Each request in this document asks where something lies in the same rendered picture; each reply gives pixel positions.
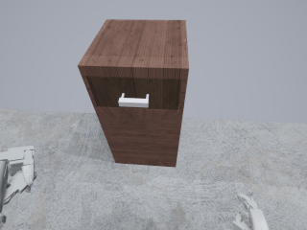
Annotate cabinet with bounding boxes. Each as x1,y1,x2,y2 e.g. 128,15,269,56
78,19,189,168

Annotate drawer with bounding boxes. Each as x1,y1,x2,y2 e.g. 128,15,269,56
87,76,181,110

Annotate robot left hand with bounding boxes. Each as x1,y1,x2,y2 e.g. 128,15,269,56
0,146,37,214

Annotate robot right hand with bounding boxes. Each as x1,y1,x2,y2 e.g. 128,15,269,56
232,193,271,230

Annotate handle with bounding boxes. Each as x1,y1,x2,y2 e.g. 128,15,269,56
118,93,150,108

